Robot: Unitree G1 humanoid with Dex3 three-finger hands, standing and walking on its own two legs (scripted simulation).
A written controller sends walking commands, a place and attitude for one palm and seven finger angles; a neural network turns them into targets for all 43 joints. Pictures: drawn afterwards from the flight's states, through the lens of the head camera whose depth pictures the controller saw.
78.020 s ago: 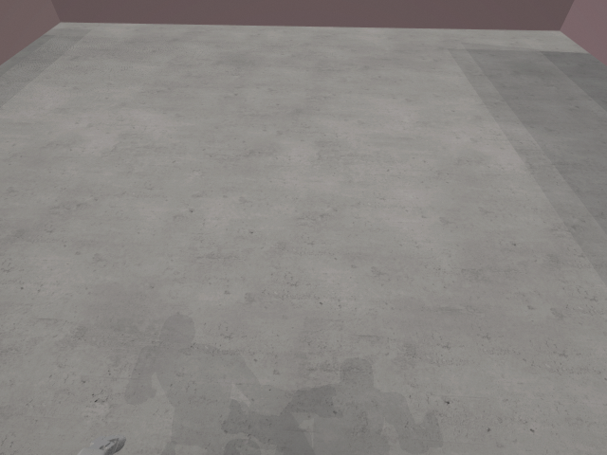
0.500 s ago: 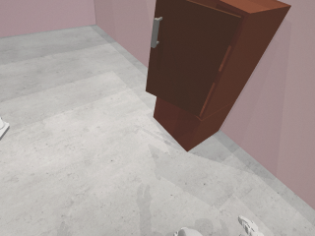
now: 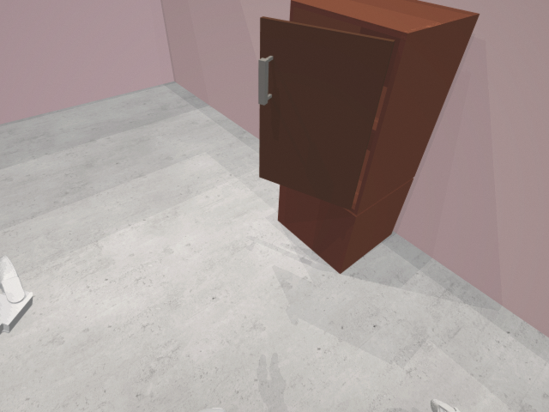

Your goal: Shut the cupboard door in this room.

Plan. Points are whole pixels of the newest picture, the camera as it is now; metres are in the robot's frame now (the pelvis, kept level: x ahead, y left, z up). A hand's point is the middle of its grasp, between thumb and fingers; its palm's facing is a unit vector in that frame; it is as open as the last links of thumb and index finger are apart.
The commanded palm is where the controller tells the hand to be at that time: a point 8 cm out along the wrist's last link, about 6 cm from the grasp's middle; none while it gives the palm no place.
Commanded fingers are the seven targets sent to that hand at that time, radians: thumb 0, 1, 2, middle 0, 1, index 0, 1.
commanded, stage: stop stepping back and stand still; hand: left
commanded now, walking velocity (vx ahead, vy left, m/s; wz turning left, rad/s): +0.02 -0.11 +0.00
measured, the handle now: (266, 80) +1.06 +0.12 +0.06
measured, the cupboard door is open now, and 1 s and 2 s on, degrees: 22 22 22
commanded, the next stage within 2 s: let the arm hang, fingers relaxed in 1.36 s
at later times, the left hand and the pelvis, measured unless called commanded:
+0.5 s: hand (56, 259) +0.24 +0.30 +0.15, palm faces +0.45 -0.70 -0.55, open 7.4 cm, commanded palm +0.19 +0.31 +0.19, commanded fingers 0.00 0.90 0.90 -0.20 -0.30 -0.20 -0.30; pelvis +0.06 +0.01 +0.00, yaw +1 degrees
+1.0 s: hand (43, 263) +0.24 +0.31 +0.15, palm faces +0.40 -0.78 -0.48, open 7.4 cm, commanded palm +0.18 +0.34 +0.19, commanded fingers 0.00 0.90 0.90 -0.20 -0.30 -0.20 -0.30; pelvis +0.04 +0.04 +0.01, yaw +1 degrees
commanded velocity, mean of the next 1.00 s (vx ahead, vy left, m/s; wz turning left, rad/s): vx -0.03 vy -0.03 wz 0.00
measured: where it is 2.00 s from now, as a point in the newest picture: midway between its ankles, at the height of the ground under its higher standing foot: outside the picture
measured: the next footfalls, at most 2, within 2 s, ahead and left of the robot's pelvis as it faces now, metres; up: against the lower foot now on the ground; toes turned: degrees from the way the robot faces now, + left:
left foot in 0.08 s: +0.09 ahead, +0.15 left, +0.00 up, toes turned +5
right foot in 0.28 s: +0.05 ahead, -0.07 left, +0.00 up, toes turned -3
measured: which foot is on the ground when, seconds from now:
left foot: up 0.00-0.06, down 0.08-1.00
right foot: down 0.00-0.10, up 0.12-0.26, down 0.28-1.00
